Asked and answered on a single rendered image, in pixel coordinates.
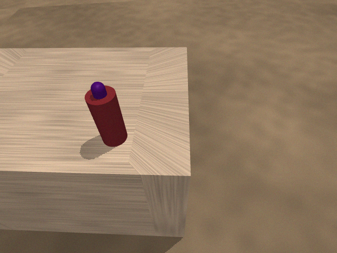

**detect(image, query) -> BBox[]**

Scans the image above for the bottle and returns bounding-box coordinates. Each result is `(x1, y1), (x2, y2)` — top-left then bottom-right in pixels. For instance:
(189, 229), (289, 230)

(85, 82), (127, 147)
